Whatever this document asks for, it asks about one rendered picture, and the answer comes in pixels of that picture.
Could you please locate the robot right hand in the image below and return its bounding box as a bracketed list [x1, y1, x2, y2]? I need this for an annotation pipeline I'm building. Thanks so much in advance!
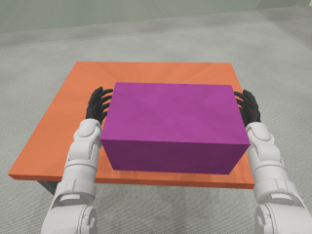
[234, 90, 261, 128]

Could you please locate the robot right forearm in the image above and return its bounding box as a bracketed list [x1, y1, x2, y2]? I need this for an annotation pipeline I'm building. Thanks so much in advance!
[246, 122, 312, 217]

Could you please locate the robot left hand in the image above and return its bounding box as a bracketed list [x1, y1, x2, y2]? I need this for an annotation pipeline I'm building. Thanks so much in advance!
[85, 87, 113, 125]

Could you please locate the robot left forearm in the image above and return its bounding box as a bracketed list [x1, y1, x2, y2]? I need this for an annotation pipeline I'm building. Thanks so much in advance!
[40, 118, 102, 234]

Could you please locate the robot left upper arm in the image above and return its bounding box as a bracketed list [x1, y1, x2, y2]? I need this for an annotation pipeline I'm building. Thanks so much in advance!
[42, 204, 98, 234]

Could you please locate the table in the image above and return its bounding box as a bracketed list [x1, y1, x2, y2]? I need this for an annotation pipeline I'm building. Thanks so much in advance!
[8, 61, 254, 196]

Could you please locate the carton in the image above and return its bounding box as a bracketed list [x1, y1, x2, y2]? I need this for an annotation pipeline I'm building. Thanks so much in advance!
[100, 82, 251, 175]

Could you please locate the robot right upper arm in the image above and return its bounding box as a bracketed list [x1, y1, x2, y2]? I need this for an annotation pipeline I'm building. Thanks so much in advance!
[253, 202, 312, 234]

